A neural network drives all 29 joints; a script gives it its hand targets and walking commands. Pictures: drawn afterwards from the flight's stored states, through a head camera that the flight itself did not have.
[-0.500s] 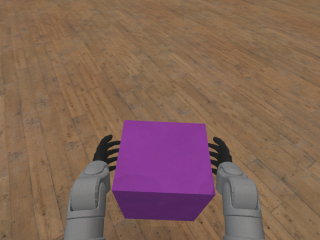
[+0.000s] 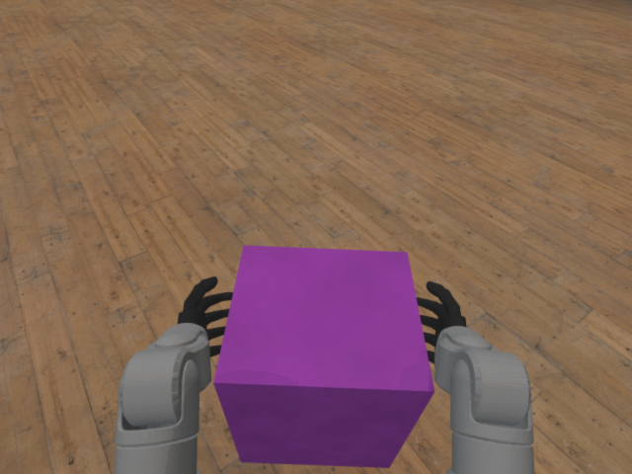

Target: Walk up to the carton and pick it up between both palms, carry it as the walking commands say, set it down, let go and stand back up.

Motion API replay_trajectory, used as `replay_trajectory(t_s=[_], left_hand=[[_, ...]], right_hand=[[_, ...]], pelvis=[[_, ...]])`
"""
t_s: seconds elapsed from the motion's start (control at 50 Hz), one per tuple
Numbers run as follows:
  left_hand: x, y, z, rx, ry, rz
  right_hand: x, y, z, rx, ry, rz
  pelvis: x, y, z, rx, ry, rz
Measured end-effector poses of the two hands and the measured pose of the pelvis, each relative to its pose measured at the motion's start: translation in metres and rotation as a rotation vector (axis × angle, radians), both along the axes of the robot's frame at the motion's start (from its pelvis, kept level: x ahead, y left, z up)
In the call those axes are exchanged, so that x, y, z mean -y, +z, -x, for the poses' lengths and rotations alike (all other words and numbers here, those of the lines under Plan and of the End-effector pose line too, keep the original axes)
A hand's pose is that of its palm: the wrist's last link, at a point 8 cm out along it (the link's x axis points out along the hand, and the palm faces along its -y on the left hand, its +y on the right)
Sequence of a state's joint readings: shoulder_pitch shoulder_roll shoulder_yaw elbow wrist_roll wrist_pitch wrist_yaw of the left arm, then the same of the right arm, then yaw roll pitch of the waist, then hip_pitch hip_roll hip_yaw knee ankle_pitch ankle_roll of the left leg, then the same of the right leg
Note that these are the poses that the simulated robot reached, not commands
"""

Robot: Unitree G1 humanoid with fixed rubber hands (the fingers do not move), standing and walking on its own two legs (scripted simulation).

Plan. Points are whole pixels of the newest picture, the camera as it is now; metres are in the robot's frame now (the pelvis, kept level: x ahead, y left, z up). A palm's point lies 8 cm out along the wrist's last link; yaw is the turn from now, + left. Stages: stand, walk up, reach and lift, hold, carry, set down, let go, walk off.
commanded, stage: carry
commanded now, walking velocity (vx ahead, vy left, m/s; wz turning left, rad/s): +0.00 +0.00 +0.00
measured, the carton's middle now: (320, 362) +0.28 -0.01 +0.02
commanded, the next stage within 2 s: none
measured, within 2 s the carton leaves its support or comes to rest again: neither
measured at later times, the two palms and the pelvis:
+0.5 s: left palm (222, 351) +0.26 +0.11 +0.09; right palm (479, 352) +0.26 -0.18 +0.09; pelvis -0.01 -0.04 +0.00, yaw +0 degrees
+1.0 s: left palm (228, 349) +0.26 +0.10 +0.09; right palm (485, 350) +0.26 -0.19 +0.09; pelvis -0.01 -0.04 +0.00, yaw +0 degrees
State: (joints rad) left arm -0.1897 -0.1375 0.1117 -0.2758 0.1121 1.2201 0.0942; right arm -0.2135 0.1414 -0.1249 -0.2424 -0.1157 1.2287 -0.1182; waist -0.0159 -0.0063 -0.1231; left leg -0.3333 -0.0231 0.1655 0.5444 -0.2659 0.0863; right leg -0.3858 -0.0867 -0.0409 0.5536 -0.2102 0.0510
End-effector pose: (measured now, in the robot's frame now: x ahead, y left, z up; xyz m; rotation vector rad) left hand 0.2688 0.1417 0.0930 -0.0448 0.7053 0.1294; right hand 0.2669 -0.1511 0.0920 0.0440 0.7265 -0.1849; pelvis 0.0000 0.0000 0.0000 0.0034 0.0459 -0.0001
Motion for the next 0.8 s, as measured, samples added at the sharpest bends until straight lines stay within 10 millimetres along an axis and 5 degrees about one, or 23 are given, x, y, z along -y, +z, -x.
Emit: replay_trajectory(t_s=[0.4, 0.8], left_hand=[[0.028, -0.004, 0.013, -0.008, 0.012, -0.011], [0.04, -0.003, 0.014, -0.001, 0.003, -0.012]], right_hand=[[0.028, -0.005, 0.008, -0.008, 0.018, -0.003], [0.041, -0.003, 0.011, 0.0, 0.015, 0.004]], pelvis=[[0.032, 0.0, 0.012, -0.008, -0.001, -0.001], [0.043, 0.001, 0.012, -0.009, -0.002, -0.001]])
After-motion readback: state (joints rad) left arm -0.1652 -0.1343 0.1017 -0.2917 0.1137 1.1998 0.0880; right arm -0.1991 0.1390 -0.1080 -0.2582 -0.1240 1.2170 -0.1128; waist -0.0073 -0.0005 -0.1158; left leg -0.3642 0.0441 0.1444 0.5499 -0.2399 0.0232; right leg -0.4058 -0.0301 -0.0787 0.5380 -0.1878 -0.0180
